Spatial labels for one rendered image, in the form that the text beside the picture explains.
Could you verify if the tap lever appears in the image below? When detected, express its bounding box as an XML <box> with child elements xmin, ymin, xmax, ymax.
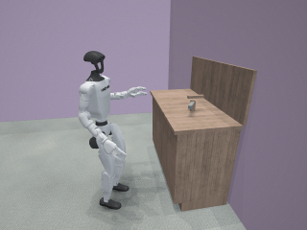
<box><xmin>188</xmin><ymin>102</ymin><xmax>195</xmax><ymax>109</ymax></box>

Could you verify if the right robot forearm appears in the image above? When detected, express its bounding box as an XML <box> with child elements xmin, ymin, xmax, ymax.
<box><xmin>79</xmin><ymin>113</ymin><xmax>108</xmax><ymax>145</ymax></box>

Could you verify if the robot right foot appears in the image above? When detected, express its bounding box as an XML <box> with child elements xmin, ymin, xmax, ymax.
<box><xmin>99</xmin><ymin>197</ymin><xmax>122</xmax><ymax>210</ymax></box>

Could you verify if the left robot shin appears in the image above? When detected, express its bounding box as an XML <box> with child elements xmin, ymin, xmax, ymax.
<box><xmin>114</xmin><ymin>160</ymin><xmax>126</xmax><ymax>186</ymax></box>

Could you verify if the robot left hand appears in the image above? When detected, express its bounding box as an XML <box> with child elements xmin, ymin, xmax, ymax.
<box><xmin>127</xmin><ymin>86</ymin><xmax>148</xmax><ymax>98</ymax></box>

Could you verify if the robot right hand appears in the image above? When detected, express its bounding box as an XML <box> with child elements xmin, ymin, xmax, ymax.
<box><xmin>103</xmin><ymin>139</ymin><xmax>127</xmax><ymax>162</ymax></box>

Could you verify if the left robot forearm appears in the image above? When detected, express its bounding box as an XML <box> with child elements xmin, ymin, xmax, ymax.
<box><xmin>110</xmin><ymin>91</ymin><xmax>129</xmax><ymax>100</ymax></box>

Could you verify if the right robot upper arm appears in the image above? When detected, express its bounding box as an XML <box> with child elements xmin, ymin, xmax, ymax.
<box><xmin>78</xmin><ymin>81</ymin><xmax>95</xmax><ymax>120</ymax></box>

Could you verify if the counter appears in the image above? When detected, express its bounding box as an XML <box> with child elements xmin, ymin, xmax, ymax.
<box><xmin>150</xmin><ymin>56</ymin><xmax>257</xmax><ymax>212</ymax></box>

